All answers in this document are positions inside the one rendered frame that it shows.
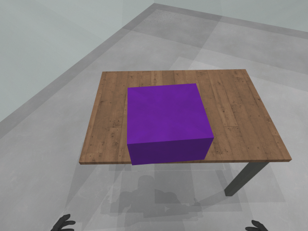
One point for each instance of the carton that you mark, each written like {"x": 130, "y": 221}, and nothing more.
{"x": 167, "y": 124}

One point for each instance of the table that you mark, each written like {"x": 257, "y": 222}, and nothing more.
{"x": 242, "y": 128}

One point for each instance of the robot right hand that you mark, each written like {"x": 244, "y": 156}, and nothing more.
{"x": 260, "y": 227}

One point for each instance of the robot left hand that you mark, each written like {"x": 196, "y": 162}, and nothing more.
{"x": 62, "y": 222}

